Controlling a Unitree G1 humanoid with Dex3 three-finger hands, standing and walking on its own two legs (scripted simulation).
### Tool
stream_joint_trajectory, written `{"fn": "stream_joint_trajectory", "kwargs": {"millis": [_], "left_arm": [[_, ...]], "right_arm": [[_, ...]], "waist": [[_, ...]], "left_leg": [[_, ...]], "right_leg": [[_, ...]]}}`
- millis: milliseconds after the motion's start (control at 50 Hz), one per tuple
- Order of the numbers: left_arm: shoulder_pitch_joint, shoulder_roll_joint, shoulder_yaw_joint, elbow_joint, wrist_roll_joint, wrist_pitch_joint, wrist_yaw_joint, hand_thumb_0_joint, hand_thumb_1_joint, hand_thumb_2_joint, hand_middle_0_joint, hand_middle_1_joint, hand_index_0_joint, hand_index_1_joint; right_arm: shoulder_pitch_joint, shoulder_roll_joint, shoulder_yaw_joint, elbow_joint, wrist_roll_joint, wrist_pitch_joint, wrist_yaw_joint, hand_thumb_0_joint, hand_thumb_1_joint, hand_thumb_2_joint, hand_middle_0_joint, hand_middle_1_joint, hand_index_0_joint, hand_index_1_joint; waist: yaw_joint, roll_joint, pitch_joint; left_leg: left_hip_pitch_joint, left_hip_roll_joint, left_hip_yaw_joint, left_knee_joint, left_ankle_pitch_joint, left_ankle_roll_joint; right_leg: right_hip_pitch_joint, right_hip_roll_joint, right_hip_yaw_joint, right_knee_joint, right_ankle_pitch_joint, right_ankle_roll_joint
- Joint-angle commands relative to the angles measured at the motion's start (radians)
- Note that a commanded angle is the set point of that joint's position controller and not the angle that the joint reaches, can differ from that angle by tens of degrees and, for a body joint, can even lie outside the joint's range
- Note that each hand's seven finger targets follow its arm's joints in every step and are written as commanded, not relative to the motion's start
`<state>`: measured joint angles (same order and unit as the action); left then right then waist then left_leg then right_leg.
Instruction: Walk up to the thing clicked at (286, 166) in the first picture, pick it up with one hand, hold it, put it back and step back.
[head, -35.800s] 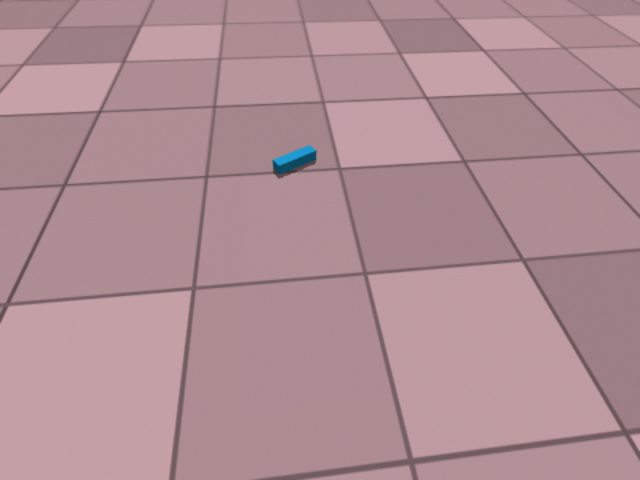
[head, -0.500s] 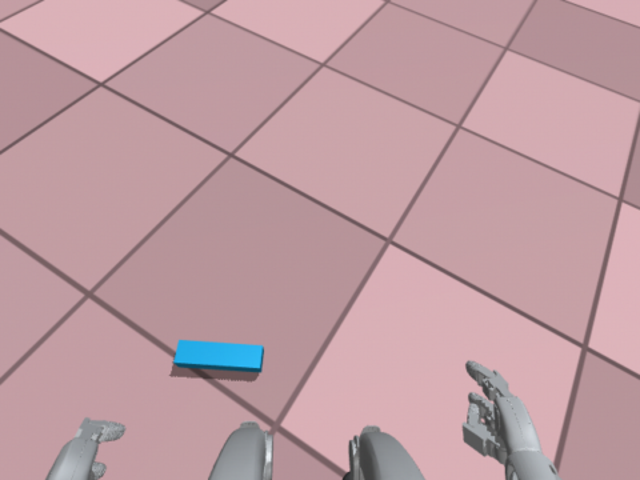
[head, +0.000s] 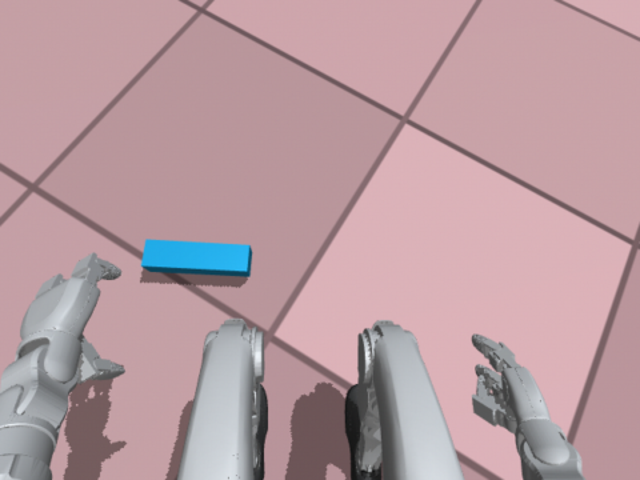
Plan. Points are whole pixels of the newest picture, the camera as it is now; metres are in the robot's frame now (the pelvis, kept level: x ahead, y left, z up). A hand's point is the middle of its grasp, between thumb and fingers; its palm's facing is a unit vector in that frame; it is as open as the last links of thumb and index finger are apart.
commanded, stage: rise first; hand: left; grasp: from above
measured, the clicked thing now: (199, 258) +0.48 +0.26 -0.46
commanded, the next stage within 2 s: none
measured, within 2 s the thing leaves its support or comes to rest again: neither
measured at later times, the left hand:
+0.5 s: hand (134, 293) +0.36 +0.31 -0.26, palm faces -0.49 -0.16 -0.86, open 14.3 cm
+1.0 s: hand (150, 280) +0.39 +0.30 -0.32, palm faces -0.49 -0.03 -0.87, open 14.3 cm
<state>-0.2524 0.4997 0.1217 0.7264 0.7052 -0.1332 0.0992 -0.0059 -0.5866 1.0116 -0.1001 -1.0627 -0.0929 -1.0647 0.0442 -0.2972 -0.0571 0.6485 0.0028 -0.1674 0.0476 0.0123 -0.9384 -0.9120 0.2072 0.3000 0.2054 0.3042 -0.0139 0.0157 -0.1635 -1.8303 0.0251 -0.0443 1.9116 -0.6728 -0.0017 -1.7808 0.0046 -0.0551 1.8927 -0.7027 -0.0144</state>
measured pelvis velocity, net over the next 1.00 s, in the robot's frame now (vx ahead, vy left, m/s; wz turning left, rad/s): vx -0.02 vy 0.01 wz -0.10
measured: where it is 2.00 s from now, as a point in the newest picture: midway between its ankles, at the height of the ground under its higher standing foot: (307, 455)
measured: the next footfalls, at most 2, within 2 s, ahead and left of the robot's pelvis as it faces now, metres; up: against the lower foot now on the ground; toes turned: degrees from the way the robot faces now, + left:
none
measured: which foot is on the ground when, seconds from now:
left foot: down 0.00-1.00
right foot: down 0.00-1.00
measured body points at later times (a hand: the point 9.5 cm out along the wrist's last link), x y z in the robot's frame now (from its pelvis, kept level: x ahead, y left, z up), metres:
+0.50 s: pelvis -0.03 +0.01 -0.11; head +0.18 +0.06 +0.28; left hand +0.38 +0.31 -0.21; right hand +0.06 -0.28 -0.23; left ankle +0.07 +0.12 -0.45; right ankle +0.06 -0.11 -0.45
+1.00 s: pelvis -0.02 +0.01 -0.15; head +0.21 +0.07 +0.23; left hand +0.42 +0.30 -0.27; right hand +0.06 -0.27 -0.26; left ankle +0.07 +0.12 -0.45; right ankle +0.06 -0.12 -0.45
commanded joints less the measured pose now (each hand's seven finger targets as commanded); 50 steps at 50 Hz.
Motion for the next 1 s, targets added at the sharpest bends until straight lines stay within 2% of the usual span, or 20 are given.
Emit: {"fn": "stream_joint_trajectory", "kwargs": {"millis": [0,20,60,80,120,160,180,220,240,280,360,460,520,620,660,780,800,820,860,980], "left_arm": [[-0.213,0.323,0.095,-0.024,0.071,-0.055,0.025,0.000,-0.608,1.024,-0.099,-1.044,-0.091,-1.051],[-0.254,0.351,0.103,-0.015,0.090,-0.067,0.024,0.000,-0.606,1.026,-0.099,-1.040,-0.091,-1.048],[-0.332,0.360,0.084,0.002,0.125,-0.094,0.022,0.000,-0.583,1.033,-0.089,-1.033,-0.082,-1.041],[-0.375,0.392,0.095,0.015,0.140,-0.110,0.024,0.000,-0.601,1.042,-0.087,-1.035,-0.078,-1.045],[-0.383,0.408,0.103,0.088,0.169,-0.135,0.027,0.000,-0.573,1.035,-0.085,-1.028,-0.078,-1.036],[-0.443,0.447,0.116,0.074,0.200,-0.165,0.041,0.000,-0.576,1.050,-0.074,-1.020,-0.065,-1.031],[-0.437,0.447,0.110,0.110,0.216,-0.175,0.047,0.000,-0.560,1.054,-0.062,-1.017,-0.054,-1.026],[-0.474,0.405,0.073,0.128,0.240,-0.197,0.062,0.000,-0.546,1.057,-0.049,-1.003,-0.041,-1.012],[-0.499,0.424,0.082,0.145,0.254,-0.208,0.075,0.000,-0.546,1.061,-0.047,-0.998,-0.037,-1.008],[-0.496,0.467,0.106,0.186,0.285,-0.221,0.100,0.000,-0.553,1.061,-0.047,-0.987,-0.037,-0.997],[-0.558,0.460,0.088,0.233,0.360,-0.230,0.153,0.000,-0.576,1.072,-0.049,-0.967,-0.033,-0.983],[-0.642,0.461,0.063,0.278,0.426,-0.225,0.209,0.000,-0.574,1.061,-0.049,-0.955,-0.034,-0.968],[-0.686,0.459,0.044,0.310,0.451,-0.222,0.231,0.000,-0.578,1.059,-0.051,-0.942,-0.035,-0.958],[-0.721,0.456,0.029,0.352,0.486,-0.223,0.253,0.000,-0.562,1.036,-0.052,-0.961,-0.045,-0.966],[-0.724,0.465,0.032,0.377,0.503,-0.223,0.259,0.000,-0.555,1.029,-0.054,-0.965,-0.049,-0.969],[-0.722,0.500,0.047,0.450,0.537,-0.237,0.283,0.000,-0.540,1.006,-0.062,-0.975,-0.062,-0.973],[-0.762,0.494,0.039,0.405,0.536,-0.246,0.286,0.000,-0.546,1.011,-0.067,-0.965,-0.064,-0.967],[-0.730,0.502,0.050,0.463,0.552,-0.246,0.289,0.000,-0.548,1.017,-0.057,-0.978,-0.056,-0.977],[-0.766,0.524,0.061,0.414,0.561,-0.257,0.299,0.000,-0.549,1.015,-0.058,-0.974,-0.056,-0.973],[-0.786,0.519,0.052,0.429,0.591,-0.278,0.334,0.000,-0.553,1.021,-0.060,-0.972,-0.056,-0.973]], "right_arm": [[0.144,-0.163,-0.076,-0.051,-0.003,-0.019,-0.004,0.000,-0.941,-0.914,0.200,0.300,0.200,0.300],[0.152,-0.164,-0.076,-0.045,-0.005,-0.014,-0.005,0.000,-0.942,-0.914,0.200,0.300,0.200,0.300],[0.161,-0.164,-0.074,-0.032,-0.010,-0.008,-0.001,0.000,-0.916,-0.907,0.200,0.300,0.200,0.300],[0.163,-0.166,-0.071,-0.028,-0.012,-0.005,-0.001,0.000,-0.924,-0.909,0.200,0.300,0.200,0.300],[0.166,-0.167,-0.071,-0.009,-0.015,0.003,0.001,0.000,-0.907,-0.905,0.200,0.300,0.200,0.300],[0.174,-0.175,-0.069,0.001,-0.022,0.011,0.004,0.000,-0.896,-0.902,0.200,0.300,0.200,0.300],[0.174,-0.175,-0.067,0.004,-0.025,0.017,0.006,0.000,-0.879,-0.898,0.200,0.300,0.200,0.300],[0.183,-0.171,-0.063,0.008,-0.032,0.028,0.014,0.000,-0.865,-0.893,0.200,0.300,0.200,0.300],[0.183,-0.173,-0.060,0.019,-0.036,0.032,0.016,0.000,-0.863,-0.893,0.200,0.300,0.200,0.300],[0.191,-0.182,-0.059,0.028,-0.042,0.045,0.020,0.000,-0.873,-0.895,0.200,0.300,0.200,0.300],[0.207,-0.189,-0.051,0.045,-0.054,0.072,0.031,0.000,-0.884,-0.898,0.200,0.300,0.200,0.300],[0.204,-0.206,-0.051,0.061,-0.071,0.102,0.040,0.000,-0.894,-0.901,0.200,0.300,0.200,0.300],[0.208,-0.204,-0.046,0.069,-0.082,0.113,0.045,0.000,-0.898,-0.902,0.200,0.300,0.200,0.300],[0.220,-0.201,-0.043,0.079,-0.098,0.122,0.053,0.000,-0.904,-0.903,0.200,0.300,0.200,0.300],[0.225,-0.200,-0.039,0.082,-0.104,0.126,0.057,0.000,-0.904,-0.903,0.200,0.300,0.200,0.300],[0.225,-0.186,-0.021,0.095,-0.122,0.140,0.065,0.000,-0.908,-0.903,0.200,0.300,0.200,0.300],[0.213,-0.193,-0.024,0.082,-0.124,0.140,0.066,0.000,-0.910,-0.904,0.200,0.300,0.200,0.300],[0.228,-0.188,-0.019,0.099,-0.127,0.143,0.066,0.000,-0.906,-0.902,0.200,0.300,0.200,0.300],[0.227,-0.192,-0.020,0.099,-0.132,0.147,0.066,0.000,-0.906,-0.902,0.200,0.300,0.200,0.300],[0.217,-0.200,-0.016,0.098,-0.147,0.151,0.069,0.000,-0.906,-0.902,0.200,0.300,0.200,0.300]], "waist": [[0.006,0.008,-0.609],[0.002,-0.003,-0.631],[-0.017,0.002,-0.626],[-0.013,0.008,-0.619],[-0.008,0.008,-0.575],[-0.005,0.060,-0.602],[-0.005,0.071,-0.583],[-0.033,0.055,-0.564],[-0.030,0.073,-0.548],[-0.020,0.092,-0.553],[-0.041,0.159,-0.548],[-0.057,0.226,-0.557],[-0.080,0.227,-0.541],[-0.085,0.209,-0.565],[-0.095,0.189,-0.572],[-0.101,0.152,-0.549],[-0.099,0.167,-0.553],[-0.106,0.176,-0.551],[-0.097,0.222,-0.586],[-0.120,0.216,-0.572]], "left_leg": [[0.284,-0.035,0.040,-0.114,0.197,0.037],[0.269,-0.034,0.045,-0.096,0.190,0.038],[0.220,-0.032,0.045,-0.061,0.147,0.041],[0.192,-0.033,0.044,-0.050,0.121,0.041],[0.155,-0.033,0.044,-0.031,0.080,0.042],[0.168,-0.032,0.034,-0.025,0.064,0.037],[0.153,-0.031,0.034,-0.012,0.057,0.037],[0.133,-0.031,0.021,-0.001,0.031,0.040],[0.124,-0.031,0.018,0.007,0.016,0.040],[0.126,-0.031,0.013,0.023,0.025,0.039],[0.165,-0.027,-0.013,0.033,0.067,0.028],[0.205,-0.018,-0.050,0.040,0.078,0.014],[0.183,-0.022,-0.046,0.072,0.082,0.018],[0.172,-0.026,-0.034,0.123,0.116,0.022],[0.166,-0.027,-0.028,0.150,0.159,0.026],[0.081,-0.030,-0.006,0.198,0.150,0.038],[0.088,-0.031,-0.006,0.197,0.147,0.037],[0.084,-0.029,-0.007,0.205,0.150,0.036],[0.116,-0.029,-0.012,0.208,0.163,0.031],[0.097,-0.027,-0.015,0.240,0.191,0.034]], "right_leg": [[0.277,0.027,0.029,-0.202,0.217,-0.007],[0.289,0.029,0.029,-0.196,0.210,-0.006],[0.254,0.031,0.030,-0.175,0.165,-0.005],[0.232,0.033,0.028,-0.162,0.131,-0.007],[0.171,0.037,0.021,-0.146,0.076,-0.010],[0.132,0.040,0.003,-0.103,0.066,-0.016],[0.115,0.040,-0.001,-0.089,0.060,-0.017],[0.072,0.045,-0.017,-0.074,0.036,-0.020],[0.046,0.043,-0.021,-0.057,0.029,-0.020],[0.017,0.042,-0.032,-0.032,0.040,-0.023],[-0.068,0.042,-0.063,0.038,0.098,-0.031],[-0.170,0.035,-0.085,0.111,0.116,-0.034],[-0.186,0.032,-0.084,0.120,0.120,-0.031],[-0.182,0.035,-0.082,0.132,0.141,-0.029],[-0.164,0.036,-0.081,0.135,0.178,-0.024],[-0.133,0.047,-0.080,0.137,0.180,-0.020],[-0.142,0.046,-0.078,0.144,0.174,-0.023],[-0.151,0.048,-0.084,0.154,0.177,-0.022],[-0.160,0.048,-0.087,0.171,0.182,-0.025],[-0.172,0.054,-0.095,0.196,0.212,-0.022]]}}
